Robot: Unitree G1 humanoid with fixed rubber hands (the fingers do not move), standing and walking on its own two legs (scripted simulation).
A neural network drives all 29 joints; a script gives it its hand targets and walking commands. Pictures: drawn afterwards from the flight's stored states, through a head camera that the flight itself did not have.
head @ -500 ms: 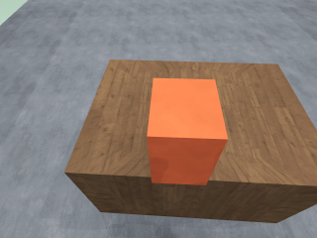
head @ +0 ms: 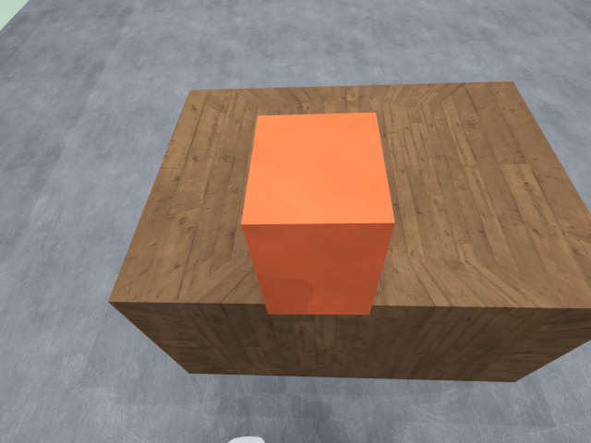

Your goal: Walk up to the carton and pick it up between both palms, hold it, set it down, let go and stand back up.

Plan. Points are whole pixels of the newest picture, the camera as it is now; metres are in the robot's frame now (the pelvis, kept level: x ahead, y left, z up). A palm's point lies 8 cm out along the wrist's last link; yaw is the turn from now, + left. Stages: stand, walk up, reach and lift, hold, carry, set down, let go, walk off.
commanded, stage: walk up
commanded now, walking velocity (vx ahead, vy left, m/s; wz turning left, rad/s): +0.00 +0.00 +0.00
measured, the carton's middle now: (317, 221) +0.48 +0.00 -0.05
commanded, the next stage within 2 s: none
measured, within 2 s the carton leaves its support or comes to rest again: neither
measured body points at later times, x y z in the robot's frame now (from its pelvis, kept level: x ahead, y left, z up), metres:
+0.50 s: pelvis +0.00 -0.03 +0.01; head +0.01 -0.02 +0.46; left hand -0.06 +0.18 -0.15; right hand -0.02 -0.24 -0.15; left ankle -0.07 +0.07 -0.72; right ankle -0.02 -0.09 -0.72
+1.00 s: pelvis +0.08 -0.07 +0.01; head +0.12 -0.10 +0.46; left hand +0.13 +0.19 -0.12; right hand +0.13 -0.33 -0.15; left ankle +0.03 +0.08 -0.63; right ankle +0.16 -0.18 -0.72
